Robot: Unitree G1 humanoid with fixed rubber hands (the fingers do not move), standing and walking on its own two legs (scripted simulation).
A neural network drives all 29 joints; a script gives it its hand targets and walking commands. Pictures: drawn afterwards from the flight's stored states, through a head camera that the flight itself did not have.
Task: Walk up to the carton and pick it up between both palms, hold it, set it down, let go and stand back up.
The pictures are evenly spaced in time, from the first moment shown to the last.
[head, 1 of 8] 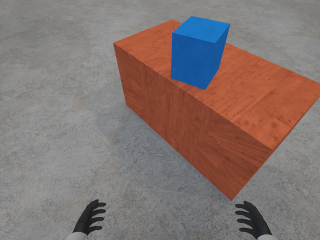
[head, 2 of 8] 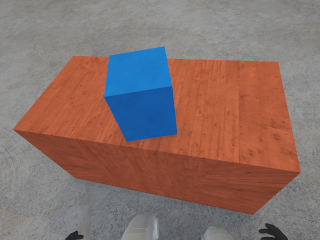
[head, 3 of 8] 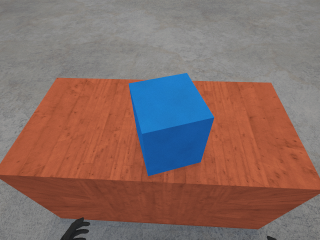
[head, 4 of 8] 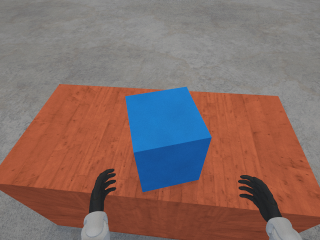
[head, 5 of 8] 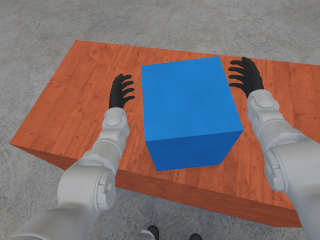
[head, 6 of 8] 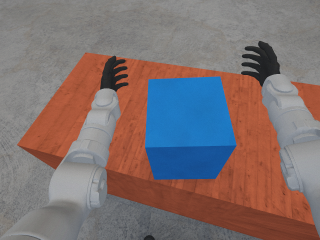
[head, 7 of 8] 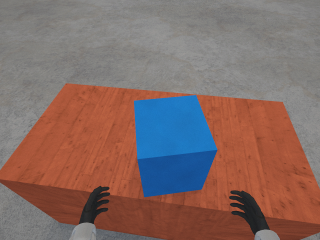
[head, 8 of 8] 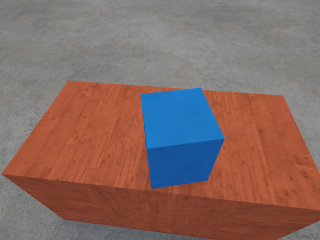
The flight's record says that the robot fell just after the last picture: no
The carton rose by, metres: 0.01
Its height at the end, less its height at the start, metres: +0.00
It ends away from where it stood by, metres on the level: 0.02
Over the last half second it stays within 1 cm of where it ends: yes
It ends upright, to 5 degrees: yes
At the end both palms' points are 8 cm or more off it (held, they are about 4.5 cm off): yes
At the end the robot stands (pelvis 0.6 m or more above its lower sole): yes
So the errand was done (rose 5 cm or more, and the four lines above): no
